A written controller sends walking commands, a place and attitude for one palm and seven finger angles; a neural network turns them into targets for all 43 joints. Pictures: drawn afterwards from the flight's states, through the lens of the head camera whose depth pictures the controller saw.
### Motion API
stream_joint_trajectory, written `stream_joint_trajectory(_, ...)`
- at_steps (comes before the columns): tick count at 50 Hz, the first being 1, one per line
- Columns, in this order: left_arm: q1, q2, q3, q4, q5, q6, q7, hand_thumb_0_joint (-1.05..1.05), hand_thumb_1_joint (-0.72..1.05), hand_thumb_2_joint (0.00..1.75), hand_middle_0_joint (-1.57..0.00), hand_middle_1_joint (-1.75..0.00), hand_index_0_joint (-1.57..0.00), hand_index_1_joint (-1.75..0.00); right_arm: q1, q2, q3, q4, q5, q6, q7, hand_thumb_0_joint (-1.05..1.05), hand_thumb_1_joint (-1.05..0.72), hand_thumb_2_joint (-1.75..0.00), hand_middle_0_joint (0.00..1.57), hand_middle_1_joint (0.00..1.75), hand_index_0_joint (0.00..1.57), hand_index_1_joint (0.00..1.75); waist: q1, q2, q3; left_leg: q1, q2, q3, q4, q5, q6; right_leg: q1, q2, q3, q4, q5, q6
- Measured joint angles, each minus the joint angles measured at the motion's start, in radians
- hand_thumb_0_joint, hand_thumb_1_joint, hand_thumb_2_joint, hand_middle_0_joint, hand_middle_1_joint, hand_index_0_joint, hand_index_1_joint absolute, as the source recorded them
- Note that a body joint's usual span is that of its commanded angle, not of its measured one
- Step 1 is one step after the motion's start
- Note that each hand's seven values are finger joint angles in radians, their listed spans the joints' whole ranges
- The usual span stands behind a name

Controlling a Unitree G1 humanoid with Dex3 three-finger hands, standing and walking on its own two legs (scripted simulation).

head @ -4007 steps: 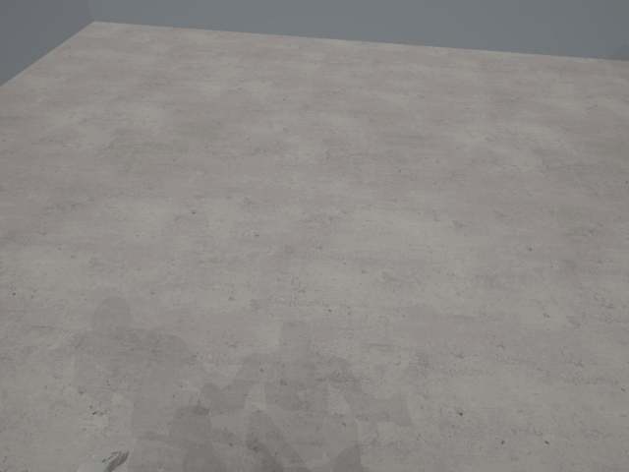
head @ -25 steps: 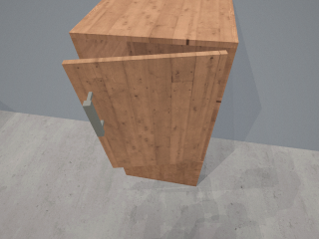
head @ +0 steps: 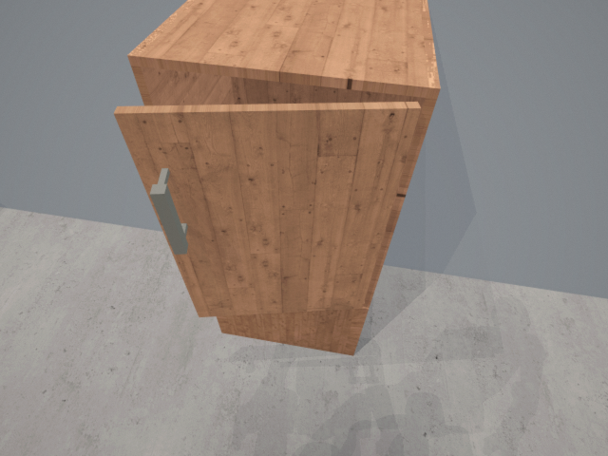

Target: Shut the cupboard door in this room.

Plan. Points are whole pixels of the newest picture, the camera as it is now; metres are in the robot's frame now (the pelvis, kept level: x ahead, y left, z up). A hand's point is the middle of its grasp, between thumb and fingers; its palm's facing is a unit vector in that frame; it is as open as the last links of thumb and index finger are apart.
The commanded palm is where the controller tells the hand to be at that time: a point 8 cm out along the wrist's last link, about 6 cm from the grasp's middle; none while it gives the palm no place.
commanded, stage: look again from close up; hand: left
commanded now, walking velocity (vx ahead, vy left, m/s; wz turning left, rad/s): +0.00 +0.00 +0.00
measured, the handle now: (173, 212) +0.47 +0.24 +0.02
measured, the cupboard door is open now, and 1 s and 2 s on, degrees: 14 14 14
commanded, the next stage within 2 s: raise the hand and make a fist in 0.50 s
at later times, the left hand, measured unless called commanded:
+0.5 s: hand out of the picture +0.04 +0.18 -0.18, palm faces -0.01 -0.98 -0.20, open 7.4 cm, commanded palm none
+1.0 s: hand (177, 436) +0.16 +0.18 -0.07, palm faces +0.10 -0.99 +0.03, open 6.3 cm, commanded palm +0.14 +0.24 -0.05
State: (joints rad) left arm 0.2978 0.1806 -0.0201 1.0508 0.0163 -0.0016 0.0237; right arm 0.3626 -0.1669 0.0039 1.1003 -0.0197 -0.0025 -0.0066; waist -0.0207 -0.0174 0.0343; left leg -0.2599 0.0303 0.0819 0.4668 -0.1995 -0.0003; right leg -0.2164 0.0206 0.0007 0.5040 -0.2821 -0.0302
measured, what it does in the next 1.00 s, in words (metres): lowers itself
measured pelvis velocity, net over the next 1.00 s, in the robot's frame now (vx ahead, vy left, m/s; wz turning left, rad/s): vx -0.02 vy -0.01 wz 0.05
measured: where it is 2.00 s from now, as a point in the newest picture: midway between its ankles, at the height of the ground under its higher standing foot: outside the picture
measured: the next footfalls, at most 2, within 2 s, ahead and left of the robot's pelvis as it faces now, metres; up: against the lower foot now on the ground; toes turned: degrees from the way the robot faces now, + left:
none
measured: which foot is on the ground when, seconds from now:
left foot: down 0.00-1.00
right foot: down 0.00-1.00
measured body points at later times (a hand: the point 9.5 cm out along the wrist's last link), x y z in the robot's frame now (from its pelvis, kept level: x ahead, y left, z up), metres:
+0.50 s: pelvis +0.03 +0.01 +0.00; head +0.05 +0.01 +0.45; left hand +0.04 +0.24 -0.16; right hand +0.06 -0.22 -0.15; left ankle +0.03 +0.12 -0.74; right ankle -0.01 -0.10 -0.74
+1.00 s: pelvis -0.02 -0.01 -0.08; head +0.03 +0.00 +0.37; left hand +0.15 +0.23 -0.07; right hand +0.21 -0.26 -0.12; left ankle +0.03 +0.12 -0.74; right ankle -0.01 -0.10 -0.74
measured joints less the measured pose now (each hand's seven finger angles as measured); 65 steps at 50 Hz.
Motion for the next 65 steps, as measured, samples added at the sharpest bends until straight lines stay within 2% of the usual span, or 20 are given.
stream_joint_trajectory(12, -0.024, -0.011, -0.002, 0.046, 0.0, -0.008, 0.005, 0.0, 0.91, 0.89, -0.2, -0.3, -0.2, -0.3, -0.074, 0.033, 0.009, 0.018, 0.008, -0.022, -0.011, 0.01, -0.91, -0.9, 0.2, 0.3, 0.2, 0.3, 0.013, -0.003, -0.001, 0.037, -0.003, 0.008, -0.003, -0.03, 0.004, 0.043, -0.003, 0.009, -0.021, -0.017, 0.008)
stream_joint_trajectory(31, -0.038, -0.004, 0.007, 0.054, 0.007, -0.014, 0.015, 0.0, 0.91, 0.89, -0.2, -0.3, -0.2, -0.3, -0.156, -0.003, -0.001, 0.002, 0.008, -0.02, -0.015, 0.01, -0.91, -0.9, 0.2, 0.3, 0.2, 0.3, 0.024, 0.007, 0.001, 0.059, -0.002, 0.013, -0.002, -0.053, 0.005, 0.075, -0.003, 0.014, -0.043, -0.029, 0.014)
stream_joint_trajectory(32, 0.01, -0.009, 0.056, -0.118, -0.018, 0.047, 0.008, 0.01, 0.91, 0.89, -0.2, -0.3, -0.2, -0.3, -0.144, -0.006, 0.004, -0.037, 0.016, -0.042, -0.026, 0.01, -0.91, -0.9, 0.2, 0.3, 0.2, 0.3, 0.02, 0.007, 0.016, 0.046, 0.001, 0.01, 0.024, -0.063, 0.005, 0.063, -0.001, 0.011, -0.02, -0.032, 0.015)
stream_joint_trajectory(33, 0.069, -0.001, 0.063, -0.319, -0.053, 0.053, 0.023, 0.01, 0.91, 0.89, -0.2, -0.3, -0.2, -0.3, -0.118, -0.009, 0.013, -0.086, 0.033, -0.094, -0.049, 0.01, -0.91, -0.9, 0.2, 0.3, 0.2, 0.3, 0.021, 0.002, 0.023, 0.032, -0.002, 0.009, 0.048, -0.073, 0.006, 0.034, -0.005, 0.006, 0.034, -0.045, 0.016)
stream_joint_trajectory(35, 0.143, 0.016, 0.052, -0.621, -0.114, -0.01, 0.072, 0.02, 0.91, 0.89, -0.21, -0.31, -0.2, -0.31, -0.071, -0.018, 0.011, -0.147, 0.049, -0.198, -0.072, 0.01, -0.91, -0.9, 0.2, 0.3, 0.2, 0.3, 0.024, -0.006, -0.004, 0.013, -0.022, 0.004, 0.07, -0.083, 0.006, -0.005, -0.029, -0.012, 0.111, -0.079, 0.017)
stream_joint_trajectory(36, 0.15, 0.015, 0.048, -0.726, -0.132, -0.027, 0.089, 0.02, 0.91, 0.89, -0.21, -0.31, -0.21, -0.31, -0.054, -0.027, 0.003, -0.175, 0.052, -0.229, -0.066, 0.01, -0.91, -0.9, 0.2, 0.3, 0.2, 0.3, 0.018, 0.0, -0.028, -0.003, -0.031, -0.004, 0.082, -0.086, 0.007, -0.015, -0.039, -0.022, 0.122, -0.096, 0.017)
stream_joint_trajectory(37, 0.138, 0.01, 0.048, -0.806, -0.142, -0.05, 0.095, 0.02, 0.91, 0.89, -0.22, -0.32, -0.21, -0.32, -0.045, -0.038, -0.006, -0.208, 0.052, -0.252, -0.058, 0.01, -0.91, -0.9, 0.2, 0.3, 0.2, 0.3, 0.01, 0.009, -0.05, -0.028, -0.039, -0.014, 0.104, -0.091, 0.008, -0.022, -0.047, -0.032, 0.124, -0.114, 0.015)
stream_joint_trajectory(39, 0.076, -0.013, 0.067, -0.878, -0.153, -0.14, 0.076, 0.01, 0.91, 0.89, -0.23, -0.34, -0.23, -0.34, -0.062, -0.061, -0.021, -0.263, 0.044, -0.278, -0.043, 0.01, -0.91, -0.9, 0.2, 0.3, 0.2, 0.3, -0.009, 0.038, -0.085, -0.097, -0.038, -0.032, 0.165, -0.107, 0.01, -0.076, -0.049, -0.051, 0.164, -0.133, 0.014)
stream_joint_trajectory(41, 0.019, -0.031, 0.101, -0.888, -0.174, -0.268, 0.016, 0.01, 0.91, 0.89, -0.25, -0.36, -0.25, -0.36, -0.101, -0.069, -0.034, -0.314, 0.033, -0.287, -0.025, 0.01, -0.91, -0.9, 0.2, 0.3, 0.2, 0.3, -0.019, 0.044, -0.119, -0.192, -0.033, -0.034, 0.234, -0.122, 0.007, -0.173, -0.047, -0.053, 0.24, -0.147, 0.009)
stream_joint_trajectory(44, -0.013, -0.038, 0.142, -0.871, -0.228, -0.471, -0.144, 0.0, 0.91, 0.89, -0.3, -0.4, -0.29, -0.41, -0.159, -0.059, -0.048, -0.385, 0.019, -0.287, 0.003, 0.01, -0.9, -0.9, 0.2, 0.3, 0.2, 0.3, -0.007, -0.004, -0.153, -0.348, -0.021, -0.024, 0.357, -0.153, -0.003, -0.346, -0.041, -0.039, 0.389, -0.187, -0.002)
stream_joint_trajectory(46, -0.002, -0.035, 0.155, -0.844, -0.251, -0.543, -0.245, 0.0, 0.91, 0.89, -0.33, -0.44, -0.32, -0.44, -0.183, -0.06, -0.057, -0.441, 0.02, -0.276, 0.015, 0.01, -0.9, -0.9, 0.2, 0.3, 0.2, 0.3, 0.006, -0.037, -0.152, -0.435, -0.013, -0.026, 0.442, -0.178, -0.011, -0.434, -0.037, -0.04, 0.478, -0.216, -0.015)
stream_joint_trajectory(47, 0.015, -0.033, 0.158, -0.833, -0.256, -0.546, -0.279, 0.0, 0.91, 0.89, -0.34, -0.46, -0.34, -0.46, -0.19, -0.067, -0.061, -0.47, 0.022, -0.268, 0.017, 0.01, -0.9, -0.9, 0.2, 0.3, 0.2, 0.3, 0.013, -0.045, -0.148, -0.474, -0.01, -0.032, 0.482, -0.189, -0.015, -0.469, -0.035, -0.046, 0.516, -0.229, -0.021)
stream_joint_trajectory(49, 0.065, -0.024, 0.158, -0.826, -0.257, -0.513, -0.307, 0.0, 0.91, 0.89, -0.38, -0.49, -0.38, -0.49, -0.199, -0.085, -0.068, -0.522, 0.026, -0.256, 0.015, 0.01, -0.9, -0.9, 0.2, 0.3, 0.2, 0.3, 0.029, -0.048, -0.143, -0.543, -0.005, -0.048, 0.557, -0.212, -0.018, -0.528, -0.032, -0.061, 0.58, -0.252, -0.026)
stream_joint_trajectory(52, 0.159, -0.004, 0.161, -0.87, -0.254, -0.478, -0.273, 0.01, 0.91, 0.89, -0.44, -0.55, -0.43, -0.55, -0.205, -0.103, -0.074, -0.567, 0.025, -0.254, 0.005, 0.01, -0.9, -0.9, 0.2, 0.3, 0.2, 0.3, 0.053, -0.03, -0.148, -0.628, 0.003, -0.076, 0.649, -0.241, -0.02, -0.592, -0.025, -0.087, 0.648, -0.278, -0.029)
stream_joint_trajectory(54, 0.203, 0.009, 0.166, -0.943, -0.258, -0.499, -0.233, 0.02, 0.9, 0.89, -0.47, -0.59, -0.46, -0.59, -0.208, -0.105, -0.07, -0.572, 0.022, -0.264, -0.008, 0.01, -0.9, -0.9, 0.2, 0.3, 0.2, 0.3, 0.069, -0.012, -0.151, -0.668, 0.007, -0.097, 0.698, -0.257, -0.019, -0.616, -0.02, -0.107, 0.678, -0.29, -0.032)
stream_joint_trajectory(56, 0.209, 0.021, 0.166, -1.031, -0.271, -0.546, -0.208, 0.02, 0.9, 0.89, -0.51, -0.63, -0.5, -0.63, -0.212, -0.101, -0.056, -0.563, 0.021, -0.277, -0.021, 0.01, -0.9, -0.9, 0.2, 0.3, 0.2, 0.3, 0.081, 0.008, -0.152, -0.698, 0.01, -0.115, 0.737, -0.27, -0.018, -0.632, -0.016, -0.124, 0.701, -0.299, -0.035)
stream_joint_trajectory(58, 0.176, 0.026, 0.154, -1.106, -0.287, -0.584, -0.212, 0.02, 0.91, 0.9, -0.54, -0.67, -0.53, -0.67, -0.215, -0.092, -0.034, -0.552, 0.021, -0.286, -0.032, 0.01, -0.9, -0.9, 0.2, 0.3, 0.2, 0.3, 0.085, 0.03, -0.152, -0.72, 0.011, -0.13, 0.765, -0.277, -0.017, -0.643, -0.014, -0.138, 0.716, -0.303, -0.035)
stream_joint_trajectory(60, 0.114, 0.032, 0.135, -1.145, -0.294, -0.58, -0.242, 0.02, 0.91, 0.9, -0.57, -0.71, -0.57, -0.71, -0.215, -0.077, -0.008, -0.545, 0.026, -0.283, -0.041, 0.01, -0.9, -0.9, 0.2, 0.3, 0.2, 0.3, 0.08, 0.051, -0.152, -0.732, 0.011, -0.137, 0.779, -0.279, -0.014, -0.65, -0.012, -0.144, 0.72, -0.302, -0.031)
stream_joint_trajectory(62, 0.049, 0.039, 0.115, -1.14, -0.292, -0.512, -0.281, 0.02, 0.91, 0.9, -0.61, -0.75, -0.6, -0.75, -0.205, -0.055, 0.013, -0.545, 0.037, -0.265, -0.048, 0.01, -0.9, -0.9, 0.2, 0.3, 0.2, 0.3, 0.067, 0.063, -0.154, -0.732, 0.012, -0.131, 0.772, -0.275, -0.011, -0.652, -0.012, -0.138, 0.713, -0.295, -0.025)
stream_joint_trajectory(65, 0.0, 0.045, 0.096, -1.092, -0.286, -0.318, -0.311, 0.01, 0.9, 0.9, -0.67, -0.81, -0.66, -0.81, -0.165, -0.023, 0.032, -0.559, 0.054, -0.217, -0.053, 0.01, -0.9, -0.9, 0.2, 0.3, 0.2, 0.3, 0.042, 0.067, -0.154, -0.695, 0.012, -0.107, 0.725, -0.261, -0.005, -0.626, -0.013, -0.114, 0.673, -0.277, -0.014)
